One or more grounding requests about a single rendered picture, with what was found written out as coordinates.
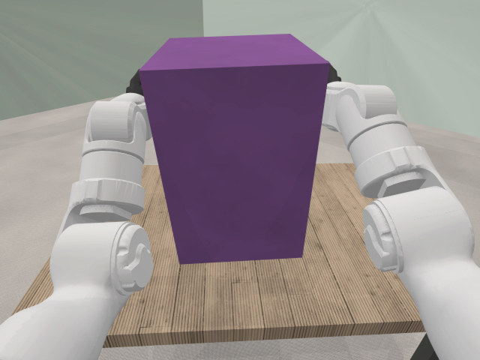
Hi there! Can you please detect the robot left hand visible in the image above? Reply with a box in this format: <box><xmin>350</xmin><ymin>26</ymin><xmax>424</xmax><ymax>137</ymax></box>
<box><xmin>126</xmin><ymin>70</ymin><xmax>144</xmax><ymax>97</ymax></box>

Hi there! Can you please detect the robot left forearm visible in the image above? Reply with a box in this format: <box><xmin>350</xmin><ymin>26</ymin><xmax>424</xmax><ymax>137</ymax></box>
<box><xmin>49</xmin><ymin>93</ymin><xmax>152</xmax><ymax>282</ymax></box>

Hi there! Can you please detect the left robot upper arm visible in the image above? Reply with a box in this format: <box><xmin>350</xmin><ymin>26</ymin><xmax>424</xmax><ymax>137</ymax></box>
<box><xmin>0</xmin><ymin>221</ymin><xmax>154</xmax><ymax>360</ymax></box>

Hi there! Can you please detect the carton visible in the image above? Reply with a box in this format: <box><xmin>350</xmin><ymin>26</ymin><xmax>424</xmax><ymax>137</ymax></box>
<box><xmin>139</xmin><ymin>34</ymin><xmax>330</xmax><ymax>265</ymax></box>

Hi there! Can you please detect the table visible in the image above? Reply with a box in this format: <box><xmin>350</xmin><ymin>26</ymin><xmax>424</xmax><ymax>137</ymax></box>
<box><xmin>10</xmin><ymin>163</ymin><xmax>439</xmax><ymax>360</ymax></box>

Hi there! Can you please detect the robot right hand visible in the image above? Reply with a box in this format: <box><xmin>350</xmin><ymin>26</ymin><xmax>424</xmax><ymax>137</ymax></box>
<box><xmin>327</xmin><ymin>61</ymin><xmax>341</xmax><ymax>84</ymax></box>

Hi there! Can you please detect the right robot upper arm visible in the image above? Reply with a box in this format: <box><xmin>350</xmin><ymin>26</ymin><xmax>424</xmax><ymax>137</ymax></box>
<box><xmin>363</xmin><ymin>186</ymin><xmax>480</xmax><ymax>360</ymax></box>

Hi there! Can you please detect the robot right forearm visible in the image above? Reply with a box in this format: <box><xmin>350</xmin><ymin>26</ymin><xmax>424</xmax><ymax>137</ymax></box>
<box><xmin>322</xmin><ymin>82</ymin><xmax>475</xmax><ymax>252</ymax></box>

